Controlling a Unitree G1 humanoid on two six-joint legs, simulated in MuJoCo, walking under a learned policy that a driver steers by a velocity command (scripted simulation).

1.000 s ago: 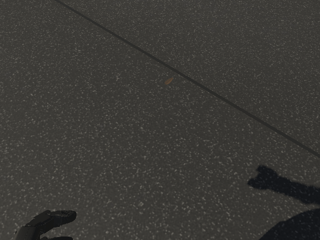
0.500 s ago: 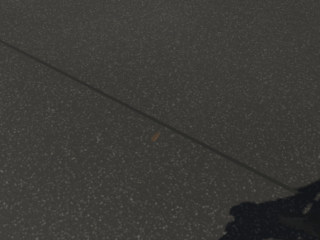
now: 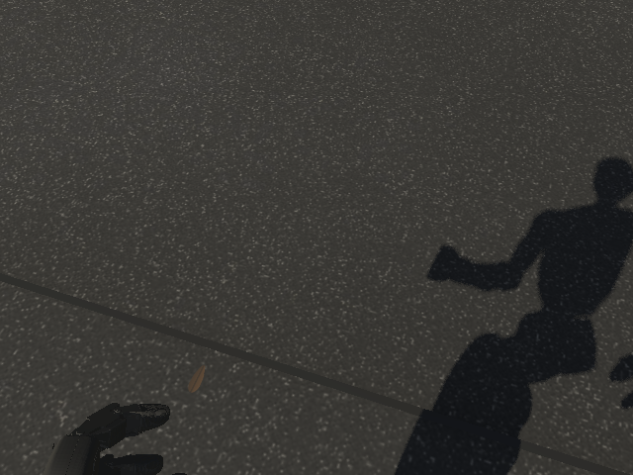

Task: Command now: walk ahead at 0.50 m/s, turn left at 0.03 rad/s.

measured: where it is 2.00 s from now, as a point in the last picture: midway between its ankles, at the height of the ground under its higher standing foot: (131, 294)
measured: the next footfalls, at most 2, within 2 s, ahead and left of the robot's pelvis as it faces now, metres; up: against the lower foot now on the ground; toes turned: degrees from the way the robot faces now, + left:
right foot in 0.02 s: +0.18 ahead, -0.12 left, +0.00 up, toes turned +0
left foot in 0.56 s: +0.44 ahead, +0.15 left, +0.00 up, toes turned +19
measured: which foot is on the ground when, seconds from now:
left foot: down 0.00-0.02, up 0.04-0.54, down 0.56-1.00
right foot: up 0.00-0.00, down 0.02-0.58, up 0.60-0.98, down 1.00-1.00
